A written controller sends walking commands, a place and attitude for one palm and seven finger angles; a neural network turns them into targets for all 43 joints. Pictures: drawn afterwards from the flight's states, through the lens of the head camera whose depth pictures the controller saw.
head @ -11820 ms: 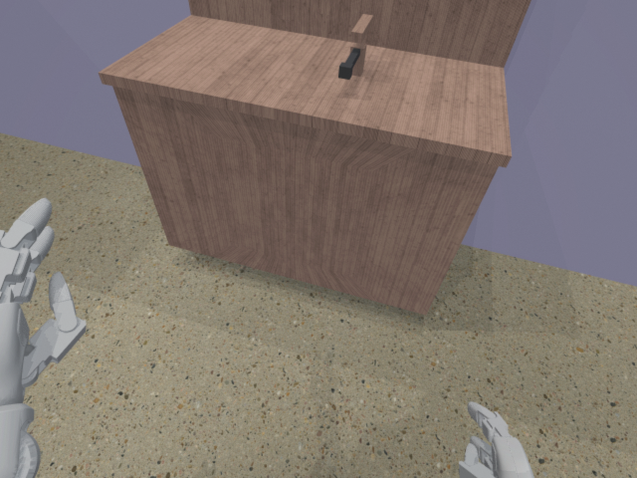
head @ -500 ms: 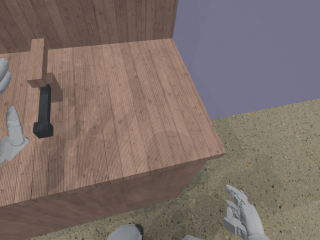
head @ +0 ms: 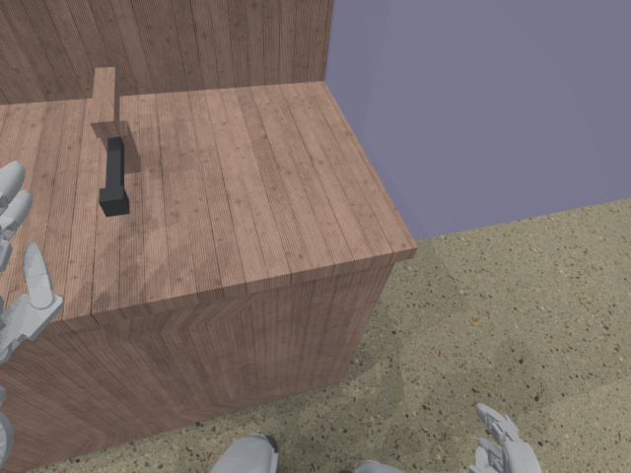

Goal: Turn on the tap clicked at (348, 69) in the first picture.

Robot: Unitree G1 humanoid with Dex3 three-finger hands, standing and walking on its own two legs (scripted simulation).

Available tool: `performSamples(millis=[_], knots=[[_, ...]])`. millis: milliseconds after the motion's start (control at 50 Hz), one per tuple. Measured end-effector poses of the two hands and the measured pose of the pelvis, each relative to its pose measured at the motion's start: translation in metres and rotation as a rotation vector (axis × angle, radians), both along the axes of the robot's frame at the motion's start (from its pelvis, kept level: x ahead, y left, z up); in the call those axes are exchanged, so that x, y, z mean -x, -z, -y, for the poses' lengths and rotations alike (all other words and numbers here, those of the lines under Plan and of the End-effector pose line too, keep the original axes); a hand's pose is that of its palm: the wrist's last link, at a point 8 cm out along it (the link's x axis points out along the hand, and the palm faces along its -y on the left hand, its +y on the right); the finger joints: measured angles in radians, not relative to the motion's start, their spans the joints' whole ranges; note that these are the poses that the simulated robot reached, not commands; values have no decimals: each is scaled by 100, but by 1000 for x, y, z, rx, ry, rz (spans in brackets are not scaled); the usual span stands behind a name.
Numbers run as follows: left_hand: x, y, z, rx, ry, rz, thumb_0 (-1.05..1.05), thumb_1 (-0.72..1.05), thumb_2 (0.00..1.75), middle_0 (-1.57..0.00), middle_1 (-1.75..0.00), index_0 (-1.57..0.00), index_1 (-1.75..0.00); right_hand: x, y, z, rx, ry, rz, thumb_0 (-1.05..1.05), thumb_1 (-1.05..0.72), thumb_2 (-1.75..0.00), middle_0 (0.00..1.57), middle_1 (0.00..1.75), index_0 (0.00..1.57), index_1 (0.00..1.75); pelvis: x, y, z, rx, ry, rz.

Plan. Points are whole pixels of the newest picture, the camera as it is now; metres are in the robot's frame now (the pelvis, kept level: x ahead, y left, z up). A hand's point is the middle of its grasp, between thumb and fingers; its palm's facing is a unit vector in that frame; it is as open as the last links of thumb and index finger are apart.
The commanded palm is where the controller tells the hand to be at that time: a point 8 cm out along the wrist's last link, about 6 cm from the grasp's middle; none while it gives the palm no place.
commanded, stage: come to a stop and stand still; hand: left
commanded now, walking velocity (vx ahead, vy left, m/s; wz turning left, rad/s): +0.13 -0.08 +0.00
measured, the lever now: (114, 201) +0.40 +0.30 +0.09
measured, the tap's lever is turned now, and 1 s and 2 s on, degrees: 0 0 0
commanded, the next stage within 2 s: none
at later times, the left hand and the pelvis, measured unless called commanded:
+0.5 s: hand (37, 431) +0.12 +0.21 +0.18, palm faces +0.25 -0.92 -0.30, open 7.4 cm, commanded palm +0.05 +0.27 +0.19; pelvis -0.13 +0.01 -0.01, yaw -5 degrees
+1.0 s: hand out of the picture +0.01 +0.21 +0.17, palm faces +0.24 -0.82 -0.51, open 7.4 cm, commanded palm -0.04 +0.26 +0.19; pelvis -0.23 -0.01 +0.00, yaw -5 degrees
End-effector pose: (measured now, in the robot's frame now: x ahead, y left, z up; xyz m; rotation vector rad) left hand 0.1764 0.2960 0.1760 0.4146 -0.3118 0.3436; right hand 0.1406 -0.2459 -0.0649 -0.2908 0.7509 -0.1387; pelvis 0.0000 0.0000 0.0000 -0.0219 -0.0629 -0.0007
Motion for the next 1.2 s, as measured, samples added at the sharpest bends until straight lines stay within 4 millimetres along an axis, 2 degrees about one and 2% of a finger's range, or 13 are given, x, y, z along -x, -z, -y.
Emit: performSamples(millis=[100, 200, 280, 340, 400, 500, 560, 660, 740, 820, 980, 1080, 1200], knots=[[12, -17, 7, -64, 64, 76, 2, 89, 90, -21, -30, -21, -30, 14, -4, -16, -34, -24, 56, 1, -91, -90, 20, 29, 20, 30, 22, 2, -5, 10, -7, 20], [45, -31, 5, -172, 89, 136, 2, 89, 90, -21, -30, -21, -30, 24, 4, -27, -70, -43, 95, 1, -91, -90, 21, 29, 20, 30, 48, 15, -7, -5, -16, 46], [64, -15, -4, -124, 94, 152, 1, 89, 90, -21, -30, -21, -30, 43, 13, -30, -47, -5, 114, 1, -91, -90, 21, 30, 20, 30, 64, 32, -16, -23, 80, 35], [60, 8, -12, -35, 82, 150, 1, 89, 90, -21, -30, -21, -30, 63, 21, -33, -45, 21, 165, 1, -91, -90, 21, 29, 20, 30, 87, 46, -23, -16, 113, 51], [55, 21, -5, 29, 70, 87, 1, 89, 90, -21, -30, -21, -30, 97, 24, -39, -102, 31, 142, 1, -91, -90, 20, 29, 20, 30, 110, 40, -19, -28, 112, 71], [92, -13, 38, 4, 188, 98, 2, 90, 90, -21, -30, -21, -30, 154, 18, -38, -161, 36, 27, 1, -91, -90, 21, 29, 20, 30, 134, 14, -6, 2, 83, 5], [127, -38, 55, -158, 225, 140, 2, 89, 90, -21, -30, -21, -30, 174, 26, -24, -162, 50, 9, 1, -90, -90, 21, 30, 21, 30, 146, 18, 3, -14, 88, -35], [153, -41, 38, -187, 150, 77, 1, 89, 90, -22, -30, -21, -31, 201, 32, 2, -125, 111, -79, 1, -91, -90, 21, 30, 20, 30, 170, 9, 7, 18, 57, -25], [161, -3, 13, -101, 20, -138, 1, 89, 90, -21, -30, -21, -30, 215, 19, 20, -98, 151, -52, 1, -91, -90, 21, 29, 20, 30, 187, -2, 9, -20, 85, -65], [178, 20, 25, -30, 28, -227, 2, 90, 90, -21, -30, -21, -30, 224, 7, 31, -39, 135, -9, 1, -91, -90, 20, 29, 20, 30, 202, -4, 7, -51, 89, -91], [200, -4, 49, -131, 129, -107, 2, 89, 90, -22, -30, -21, -31, 230, 6, 26, -30, 143, 100, 1, -91, -90, 20, 29, 20, 30, 226, 5, 6, -122, 99, -34], [213, -36, 44, -286, 70, -45, 2, 89, 90, -22, -30, -21, -31, 239, 38, 14, -140, 87, 58, 1, -91, -90, 20, 29, 20, 30, 241, 16, 15, -65, 21, -22], [246, -6, 37, -159, 25, -178, 1, 90, 90, -21, -30, -21, -30, 266, 50, 8, -183, 72, -56, 1, -91, -90, 20, 29, 20, 30, 258, 12, 22, -45, 24, -49]])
